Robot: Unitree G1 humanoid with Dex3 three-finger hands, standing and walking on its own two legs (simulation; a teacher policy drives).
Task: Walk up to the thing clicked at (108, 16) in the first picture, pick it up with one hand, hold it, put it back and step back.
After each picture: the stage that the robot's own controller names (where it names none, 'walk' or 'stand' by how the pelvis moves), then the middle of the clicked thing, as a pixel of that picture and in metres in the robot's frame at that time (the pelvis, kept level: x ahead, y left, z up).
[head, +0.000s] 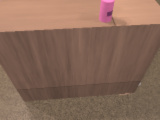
stand; (106, 9) +0.77 -0.11 +0.05
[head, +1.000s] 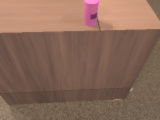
walk; (90, 11) +0.69 +0.00 +0.08
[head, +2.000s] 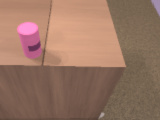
walk; (30, 41) +0.47 +0.21 +0.08
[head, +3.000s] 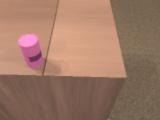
walk; (31, 51) +0.45 +0.22 +0.06
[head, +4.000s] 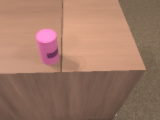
stand; (48, 47) +0.45 +0.14 +0.08
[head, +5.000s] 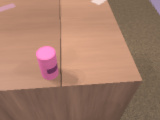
stand; (48, 63) +0.42 +0.15 +0.05
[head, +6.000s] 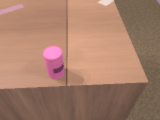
stand; (54, 63) +0.43 +0.12 +0.04
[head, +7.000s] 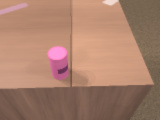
stand; (59, 63) +0.42 +0.11 +0.04
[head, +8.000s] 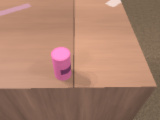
stand; (61, 64) +0.42 +0.10 +0.04
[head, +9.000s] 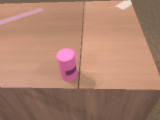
rise first; (67, 65) +0.42 +0.10 +0.05
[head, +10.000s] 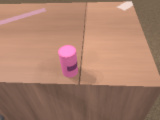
go down; (68, 61) +0.44 +0.10 +0.05
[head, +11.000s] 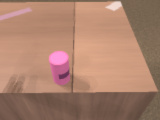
go down; (60, 68) +0.41 +0.10 +0.05
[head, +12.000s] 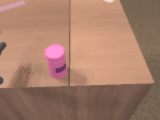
close in; (56, 62) +0.42 +0.10 +0.06
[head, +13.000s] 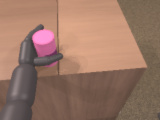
close; (46, 49) +0.45 +0.11 +0.09
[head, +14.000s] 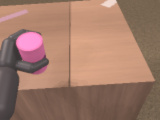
lift; (33, 54) +0.36 +0.15 +0.19
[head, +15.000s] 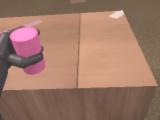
lift; (29, 51) +0.33 +0.16 +0.24
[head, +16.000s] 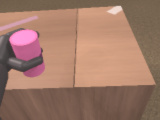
hold; (29, 54) +0.33 +0.16 +0.22
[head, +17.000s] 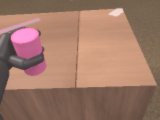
hold; (30, 52) +0.33 +0.16 +0.23
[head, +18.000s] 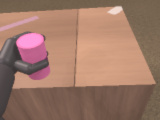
crouch; (35, 57) +0.32 +0.15 +0.21
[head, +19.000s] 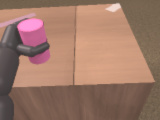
crouch; (35, 42) +0.38 +0.15 +0.22
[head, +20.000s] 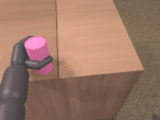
lower; (39, 56) +0.43 +0.13 +0.08
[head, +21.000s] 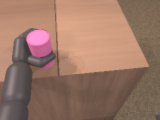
lower; (41, 50) +0.43 +0.12 +0.10
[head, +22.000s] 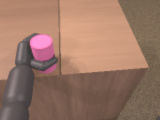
lower; (44, 54) +0.42 +0.12 +0.09
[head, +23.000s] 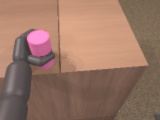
lower; (41, 50) +0.44 +0.12 +0.09
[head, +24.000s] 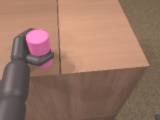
loosen; (40, 49) +0.44 +0.13 +0.09
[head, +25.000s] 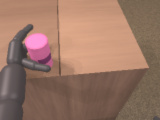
withdraw; (40, 53) +0.43 +0.13 +0.09
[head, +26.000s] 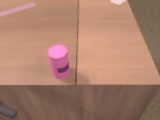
sink last; (59, 62) +0.41 +0.12 +0.07
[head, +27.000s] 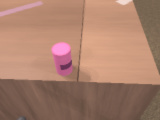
stand; (62, 59) +0.43 +0.12 +0.05
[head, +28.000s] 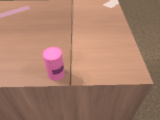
stand; (54, 64) +0.42 +0.12 +0.06
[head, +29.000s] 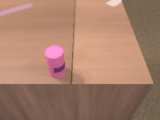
stand; (56, 62) +0.43 +0.12 +0.05
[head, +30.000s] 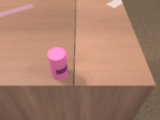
stand; (58, 64) +0.42 +0.11 +0.04
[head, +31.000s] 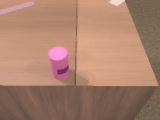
stand; (59, 63) +0.42 +0.11 +0.04
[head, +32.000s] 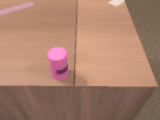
stand; (58, 64) +0.42 +0.11 +0.04
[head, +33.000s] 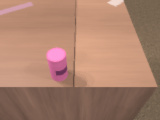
stand; (57, 65) +0.41 +0.11 +0.04
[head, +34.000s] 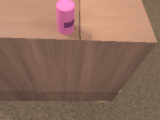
walk; (65, 17) +0.56 +0.09 +0.06
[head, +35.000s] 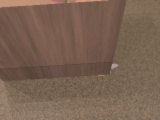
walk; out of the picture +0.84 +0.19 +0.07
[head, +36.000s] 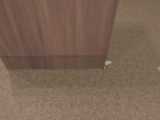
walk; out of the picture +1.07 +0.14 +0.07
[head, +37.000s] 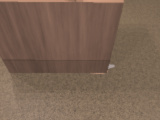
stand; out of the picture +1.03 +0.12 +0.05
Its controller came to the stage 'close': yes
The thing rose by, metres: 0.21
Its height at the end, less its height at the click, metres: +0.00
